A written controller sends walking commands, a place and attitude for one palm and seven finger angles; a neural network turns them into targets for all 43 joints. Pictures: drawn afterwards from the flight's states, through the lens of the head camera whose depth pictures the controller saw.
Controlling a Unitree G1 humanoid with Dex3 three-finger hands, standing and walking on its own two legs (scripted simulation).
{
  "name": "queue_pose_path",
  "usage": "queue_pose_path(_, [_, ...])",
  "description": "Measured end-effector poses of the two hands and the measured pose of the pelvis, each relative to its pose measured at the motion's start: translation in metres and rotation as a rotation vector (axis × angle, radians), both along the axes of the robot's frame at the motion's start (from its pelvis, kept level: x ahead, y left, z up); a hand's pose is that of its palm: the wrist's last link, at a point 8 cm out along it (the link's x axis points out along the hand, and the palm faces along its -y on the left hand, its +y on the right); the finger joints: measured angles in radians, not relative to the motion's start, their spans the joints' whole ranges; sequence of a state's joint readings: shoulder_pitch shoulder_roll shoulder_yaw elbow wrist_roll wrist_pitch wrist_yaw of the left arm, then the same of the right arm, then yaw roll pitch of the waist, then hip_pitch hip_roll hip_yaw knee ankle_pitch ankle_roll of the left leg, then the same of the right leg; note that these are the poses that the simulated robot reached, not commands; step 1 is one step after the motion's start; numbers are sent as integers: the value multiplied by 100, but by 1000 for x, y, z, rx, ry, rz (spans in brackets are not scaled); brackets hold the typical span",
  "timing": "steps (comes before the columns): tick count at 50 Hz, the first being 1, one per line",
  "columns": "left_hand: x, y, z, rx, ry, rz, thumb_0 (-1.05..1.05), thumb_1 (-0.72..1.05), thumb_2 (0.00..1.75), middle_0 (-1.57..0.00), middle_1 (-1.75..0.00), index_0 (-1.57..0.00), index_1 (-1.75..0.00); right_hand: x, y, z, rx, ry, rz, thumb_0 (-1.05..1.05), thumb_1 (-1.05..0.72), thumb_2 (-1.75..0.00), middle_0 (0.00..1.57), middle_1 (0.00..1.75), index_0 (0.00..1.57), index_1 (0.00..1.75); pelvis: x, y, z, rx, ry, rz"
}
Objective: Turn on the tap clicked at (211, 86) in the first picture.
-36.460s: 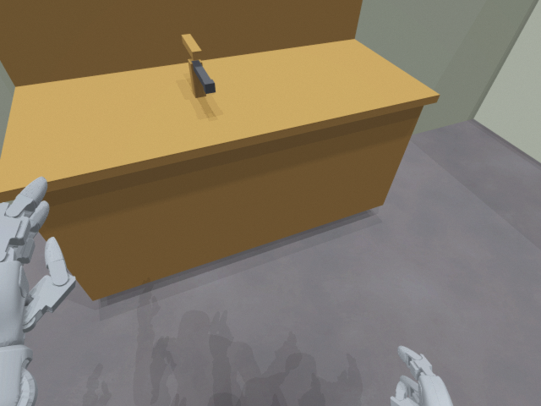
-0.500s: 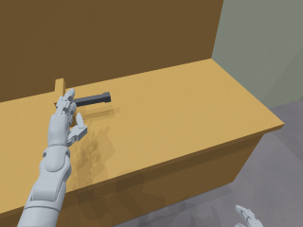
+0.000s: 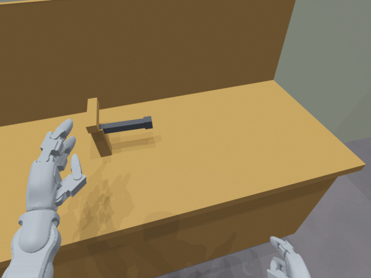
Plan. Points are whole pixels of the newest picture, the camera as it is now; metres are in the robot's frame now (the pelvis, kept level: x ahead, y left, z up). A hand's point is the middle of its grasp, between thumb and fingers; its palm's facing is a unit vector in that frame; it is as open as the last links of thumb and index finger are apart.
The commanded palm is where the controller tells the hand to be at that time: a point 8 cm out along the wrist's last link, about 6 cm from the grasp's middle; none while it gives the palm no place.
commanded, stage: draw the hand back beside the body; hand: left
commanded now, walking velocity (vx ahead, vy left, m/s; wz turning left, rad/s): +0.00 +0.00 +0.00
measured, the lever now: (148, 122) +0.54 +0.19 +0.02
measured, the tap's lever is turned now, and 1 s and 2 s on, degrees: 86 86 86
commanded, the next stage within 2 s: step back with the hand held close in 0.50 s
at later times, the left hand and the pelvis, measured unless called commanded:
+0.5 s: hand (62, 196) +0.20 +0.24 +0.15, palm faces +0.39 -0.86 -0.31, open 7.4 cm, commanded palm +0.16 +0.28 +0.16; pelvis +0.00 +0.00 +0.00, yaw +1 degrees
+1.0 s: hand (52, 223) +0.16 +0.24 +0.14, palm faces +0.30 -0.86 -0.41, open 7.4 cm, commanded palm +0.11 +0.28 +0.17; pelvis -0.05 +0.01 -0.01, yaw +0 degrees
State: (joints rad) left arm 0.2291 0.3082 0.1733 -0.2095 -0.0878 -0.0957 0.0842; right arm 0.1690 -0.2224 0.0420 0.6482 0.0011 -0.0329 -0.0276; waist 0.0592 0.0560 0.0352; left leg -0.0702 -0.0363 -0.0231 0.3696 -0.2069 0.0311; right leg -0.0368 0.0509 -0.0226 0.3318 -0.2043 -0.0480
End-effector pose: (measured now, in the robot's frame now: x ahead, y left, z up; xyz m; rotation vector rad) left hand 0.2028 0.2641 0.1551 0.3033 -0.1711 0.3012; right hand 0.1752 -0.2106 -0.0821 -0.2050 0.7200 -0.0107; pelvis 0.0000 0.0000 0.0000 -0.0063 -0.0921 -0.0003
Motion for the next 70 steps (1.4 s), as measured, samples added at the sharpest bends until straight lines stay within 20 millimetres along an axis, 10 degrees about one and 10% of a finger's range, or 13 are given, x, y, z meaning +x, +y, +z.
queue_pose_path(16, [-47, 22, 15, 91, -2, 96, 1, 90, 90, -21, -29, -21, -30, 9, -5, 6, -23, -43, 0, 1, -91, -90, 20, 30, 20, 30, 4, 1, -2, -7, 0, 9])
queue_pose_path(36, [-47, 14, 32, 140, -76, 83, 1, 89, 90, -21, -30, -21, -31, 2, -12, 5, -16, -54, -15, 1, -91, -90, 21, 30, 20, 30, -8, -9, -4, -10, 13, 6])
queue_pose_path(51, [-87, 18, 4, 159, 33, 6, 1, 89, 90, -21, -30, -21, -31, -55, -24, 4, -81, -13, -112, 1, -91, -90, 20, 30, 20, 30, -53, 7, -10, -18, 75, -4])
queue_pose_path(70, [-137, 55, 4, 216, -25, 114, 1, 89, 90, -21, -30, -21, -31, -107, 25, -14, -50, 37, -29, 1, -91, -90, 21, 30, 20, 30, -101, 23, -17, -39, 137, 24])
